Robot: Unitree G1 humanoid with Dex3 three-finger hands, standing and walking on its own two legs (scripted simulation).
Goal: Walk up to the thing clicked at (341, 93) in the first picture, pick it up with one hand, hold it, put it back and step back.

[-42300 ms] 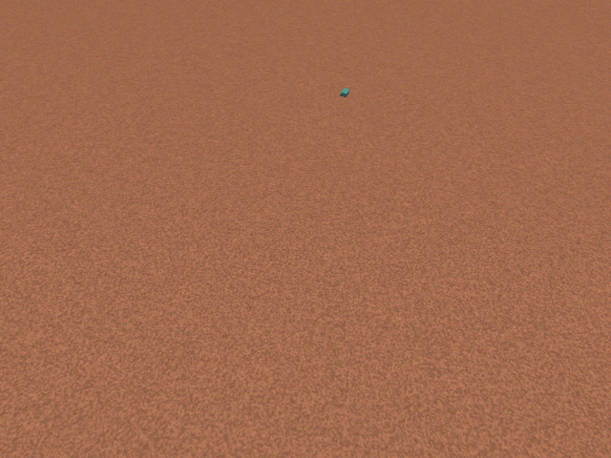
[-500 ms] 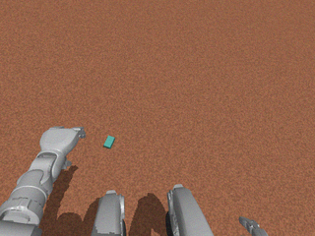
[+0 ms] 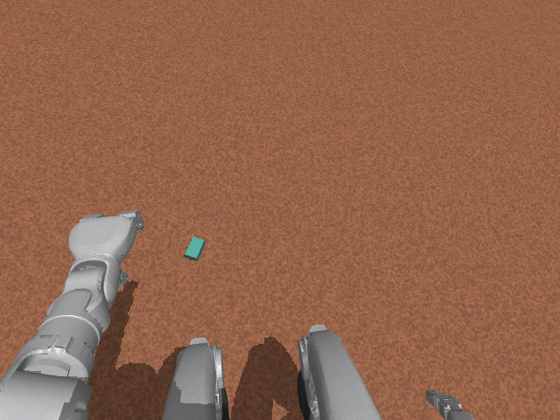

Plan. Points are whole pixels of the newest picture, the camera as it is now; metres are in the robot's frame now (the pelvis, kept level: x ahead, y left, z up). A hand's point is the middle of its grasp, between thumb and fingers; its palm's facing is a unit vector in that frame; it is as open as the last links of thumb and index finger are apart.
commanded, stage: go down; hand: left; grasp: from above
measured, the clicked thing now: (195, 248) +0.57 +0.17 -0.59
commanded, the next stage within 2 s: none
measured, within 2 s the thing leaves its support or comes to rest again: neither
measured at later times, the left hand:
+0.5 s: hand (106, 237) +0.42 +0.23 -0.09, palm faces -0.44 -0.15 -0.89, open 10.0 cm
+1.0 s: hand (110, 222) +0.44 +0.23 -0.08, palm faces -0.44 -0.25 -0.87, open 10.1 cm
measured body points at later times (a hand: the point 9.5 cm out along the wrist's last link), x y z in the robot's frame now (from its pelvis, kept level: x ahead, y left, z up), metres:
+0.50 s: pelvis +0.01 +0.00 +0.02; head +0.16 +0.02 +0.45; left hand +0.43 +0.24 -0.03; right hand +0.07 -0.28 -0.10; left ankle +0.05 +0.12 -0.57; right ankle +0.06 -0.14 -0.57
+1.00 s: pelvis +0.01 +0.00 +0.02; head +0.17 +0.02 +0.44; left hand +0.46 +0.24 -0.03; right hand +0.05 -0.27 -0.10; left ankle +0.05 +0.12 -0.57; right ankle +0.06 -0.14 -0.57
